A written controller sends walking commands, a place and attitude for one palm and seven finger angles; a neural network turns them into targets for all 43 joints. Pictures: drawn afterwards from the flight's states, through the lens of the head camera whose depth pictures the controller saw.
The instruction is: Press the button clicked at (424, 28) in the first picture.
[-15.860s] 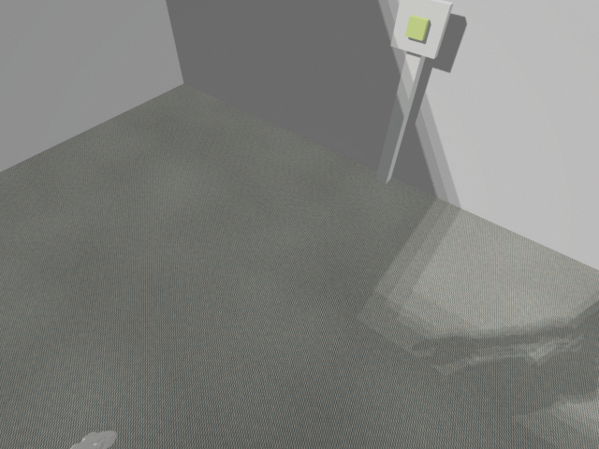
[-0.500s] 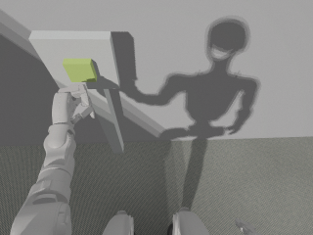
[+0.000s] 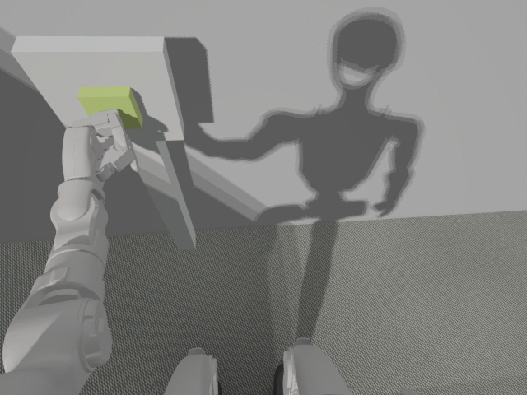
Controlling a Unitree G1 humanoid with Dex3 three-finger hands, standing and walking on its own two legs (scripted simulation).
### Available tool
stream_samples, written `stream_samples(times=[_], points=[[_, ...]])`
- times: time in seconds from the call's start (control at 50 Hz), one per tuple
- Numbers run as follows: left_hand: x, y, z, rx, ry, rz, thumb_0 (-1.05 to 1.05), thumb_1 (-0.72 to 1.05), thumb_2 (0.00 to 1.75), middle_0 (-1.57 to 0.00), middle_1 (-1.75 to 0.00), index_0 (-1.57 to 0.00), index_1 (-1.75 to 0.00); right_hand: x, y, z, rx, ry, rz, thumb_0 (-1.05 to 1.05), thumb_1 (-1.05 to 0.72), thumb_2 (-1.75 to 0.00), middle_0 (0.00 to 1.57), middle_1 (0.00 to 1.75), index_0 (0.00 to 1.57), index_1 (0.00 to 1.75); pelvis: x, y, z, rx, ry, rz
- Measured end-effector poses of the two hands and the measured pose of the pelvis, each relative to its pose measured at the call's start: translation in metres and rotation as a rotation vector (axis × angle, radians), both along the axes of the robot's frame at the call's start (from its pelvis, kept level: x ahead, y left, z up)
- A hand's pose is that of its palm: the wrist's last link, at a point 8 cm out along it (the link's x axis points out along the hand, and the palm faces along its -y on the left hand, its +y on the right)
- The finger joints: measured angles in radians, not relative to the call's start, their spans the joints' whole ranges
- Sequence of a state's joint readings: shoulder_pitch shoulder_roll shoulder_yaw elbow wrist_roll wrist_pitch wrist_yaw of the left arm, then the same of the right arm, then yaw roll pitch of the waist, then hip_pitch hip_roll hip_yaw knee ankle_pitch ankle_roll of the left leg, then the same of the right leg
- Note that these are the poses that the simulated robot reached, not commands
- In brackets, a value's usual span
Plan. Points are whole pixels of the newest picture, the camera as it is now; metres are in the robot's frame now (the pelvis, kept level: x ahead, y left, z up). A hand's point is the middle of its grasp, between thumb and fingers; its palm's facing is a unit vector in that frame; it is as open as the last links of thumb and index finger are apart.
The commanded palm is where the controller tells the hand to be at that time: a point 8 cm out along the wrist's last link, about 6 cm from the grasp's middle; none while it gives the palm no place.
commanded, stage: press the button with the knuckle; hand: left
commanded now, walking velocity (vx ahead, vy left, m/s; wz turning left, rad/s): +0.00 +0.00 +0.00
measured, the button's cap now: (113, 107) +0.53 +0.20 +0.08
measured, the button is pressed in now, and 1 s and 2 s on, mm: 0 11 0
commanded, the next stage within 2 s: hold the button down briefly in 0.50 s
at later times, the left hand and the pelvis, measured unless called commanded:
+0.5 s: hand (126, 143) +0.48 +0.19 +0.05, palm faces +0.03 -1.00 -0.03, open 2.7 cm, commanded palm +0.49 +0.23 +0.05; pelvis -0.02 +0.00 -0.01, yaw +1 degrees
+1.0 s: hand (126, 143) +0.49 +0.19 +0.05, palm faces +0.06 -1.00 -0.04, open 2.7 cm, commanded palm +0.48 +0.22 +0.05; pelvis -0.04 +0.01 -0.02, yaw +1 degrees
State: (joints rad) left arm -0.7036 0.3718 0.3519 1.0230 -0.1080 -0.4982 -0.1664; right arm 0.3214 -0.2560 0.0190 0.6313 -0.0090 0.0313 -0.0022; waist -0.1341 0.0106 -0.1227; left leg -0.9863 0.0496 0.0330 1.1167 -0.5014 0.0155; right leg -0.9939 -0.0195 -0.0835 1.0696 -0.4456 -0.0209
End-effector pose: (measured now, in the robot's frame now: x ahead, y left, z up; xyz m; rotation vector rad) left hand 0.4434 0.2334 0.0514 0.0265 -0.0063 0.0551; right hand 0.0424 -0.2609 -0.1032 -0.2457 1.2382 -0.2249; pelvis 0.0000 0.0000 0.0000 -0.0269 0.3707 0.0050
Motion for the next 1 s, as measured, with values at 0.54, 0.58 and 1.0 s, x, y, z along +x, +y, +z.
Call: stream_samples(times=[0.54,0.58,1.0], points=[[0.019,0.009,-0.004,0.002,0.008,-0.022,-0.05,0.77,0.97,-1.30,-1.50,-1.37,-1.50,-0.031,0.005,-0.008,-0.032,0.063,0.030,0.01,-0.91,-0.90,0.21,0.30,0.20,0.30,-0.021,0.005,-0.014,-0.028,0.037,0.028],[0.019,0.009,-0.004,0.003,0.007,-0.021,-0.05,0.76,0.97,-1.30,-1.50,-1.37,-1.50,-0.035,0.005,-0.009,-0.036,0.066,0.033,0.01,-0.91,-0.90,0.21,0.30,0.20,0.30,-0.023,0.005,-0.015,-0.029,0.039,0.030],[0.018,0.008,-0.003,0.012,0.018,0.004,-0.05,0.74,0.99,-1.30,-1.50,-1.38,-1.50,-0.070,0.007,-0.010,-0.050,0.086,0.042,0.01,-0.91,-0.90,0.21,0.30,0.20,0.30,-0.043,0.007,-0.023,-0.035,0.050,0.040]])
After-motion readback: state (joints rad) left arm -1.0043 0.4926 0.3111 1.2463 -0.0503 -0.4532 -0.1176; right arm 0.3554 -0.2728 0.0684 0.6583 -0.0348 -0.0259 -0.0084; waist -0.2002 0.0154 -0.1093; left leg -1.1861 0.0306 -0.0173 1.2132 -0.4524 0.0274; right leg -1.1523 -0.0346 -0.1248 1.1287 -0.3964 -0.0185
